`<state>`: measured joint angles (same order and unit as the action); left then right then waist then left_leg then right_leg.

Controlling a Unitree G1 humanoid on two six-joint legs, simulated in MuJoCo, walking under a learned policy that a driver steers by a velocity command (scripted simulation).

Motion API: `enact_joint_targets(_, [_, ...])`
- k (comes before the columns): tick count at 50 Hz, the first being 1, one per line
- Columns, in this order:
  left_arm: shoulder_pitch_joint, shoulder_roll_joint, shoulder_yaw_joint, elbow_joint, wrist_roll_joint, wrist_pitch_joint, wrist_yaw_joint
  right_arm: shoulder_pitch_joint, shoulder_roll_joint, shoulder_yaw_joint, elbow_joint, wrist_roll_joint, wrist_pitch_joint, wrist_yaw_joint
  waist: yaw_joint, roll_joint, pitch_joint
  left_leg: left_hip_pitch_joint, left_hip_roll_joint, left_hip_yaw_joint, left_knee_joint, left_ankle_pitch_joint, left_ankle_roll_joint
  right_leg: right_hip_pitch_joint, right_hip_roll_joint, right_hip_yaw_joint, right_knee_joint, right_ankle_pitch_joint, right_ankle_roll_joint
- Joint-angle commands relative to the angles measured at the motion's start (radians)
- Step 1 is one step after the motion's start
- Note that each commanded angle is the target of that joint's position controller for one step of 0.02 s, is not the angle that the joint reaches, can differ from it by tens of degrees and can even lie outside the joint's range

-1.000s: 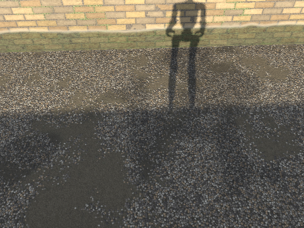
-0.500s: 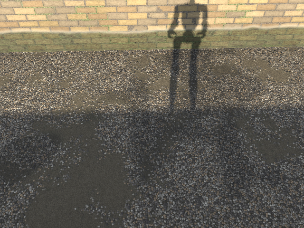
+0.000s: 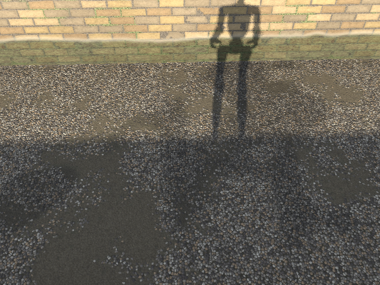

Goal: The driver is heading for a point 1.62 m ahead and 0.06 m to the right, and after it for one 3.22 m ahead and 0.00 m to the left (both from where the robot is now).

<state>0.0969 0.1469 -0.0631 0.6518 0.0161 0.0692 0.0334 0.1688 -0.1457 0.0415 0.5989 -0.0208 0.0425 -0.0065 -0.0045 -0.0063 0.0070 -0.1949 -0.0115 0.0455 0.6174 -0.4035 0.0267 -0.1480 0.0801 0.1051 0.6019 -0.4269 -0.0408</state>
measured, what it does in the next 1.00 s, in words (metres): stands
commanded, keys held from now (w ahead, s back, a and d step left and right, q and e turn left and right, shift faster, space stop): w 1.00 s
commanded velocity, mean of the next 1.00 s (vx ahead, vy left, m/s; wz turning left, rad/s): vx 0.50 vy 0.00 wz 0.00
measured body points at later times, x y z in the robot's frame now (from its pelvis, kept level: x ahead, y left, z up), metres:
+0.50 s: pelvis +0.00 +0.00 +0.00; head +0.00 +0.00 +0.45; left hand +0.19 +0.20 -0.09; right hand +0.17 -0.20 -0.09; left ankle -0.04 +0.10 -0.72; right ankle -0.07 -0.11 -0.72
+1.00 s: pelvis +0.00 +0.00 +0.00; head +0.00 +0.00 +0.45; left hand +0.19 +0.20 -0.09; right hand +0.16 -0.20 -0.09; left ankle -0.04 +0.10 -0.72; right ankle -0.07 -0.11 -0.72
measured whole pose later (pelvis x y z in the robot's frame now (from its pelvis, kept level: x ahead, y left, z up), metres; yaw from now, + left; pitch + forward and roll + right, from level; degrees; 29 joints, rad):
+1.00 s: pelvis +0.00 +0.00 +0.00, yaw +0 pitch -1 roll +0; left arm 0.11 0.15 -0.06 0.63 0.02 0.07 0.03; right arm 0.18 -0.15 0.05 0.60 -0.03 0.03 -0.01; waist -0.01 0.00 0.00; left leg -0.21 -0.01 0.05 0.63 -0.40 0.03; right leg -0.16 0.08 0.10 0.61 -0.43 -0.04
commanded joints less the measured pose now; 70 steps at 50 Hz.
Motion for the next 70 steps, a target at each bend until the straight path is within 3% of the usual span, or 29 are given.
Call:
enact_joint_targets(1, [-0.079, 0.062, 0.016, -0.088, 0.0, -0.016, 0.002, -0.055, -0.066, -0.018, -0.087, 0.0, -0.017, -0.002, 0.0, 0.003, -0.072, 0.072, 0.051, -0.06, -0.054, 0.399, 0.012, -0.046, -0.06, 0.052, -0.065, 0.461, 0.0])
enact_joint_targets(70, [-0.061, 0.065, 0.019, -0.107, 0.005, -0.015, -0.002, -0.034, -0.064, -0.008, -0.092, -0.005, -0.026, -0.003, -0.005, 0.007, -0.069, 0.056, 0.059, -0.054, -0.046, 0.397, 0.019, -0.071, -0.056, 0.05, -0.057, 0.406, 0.004])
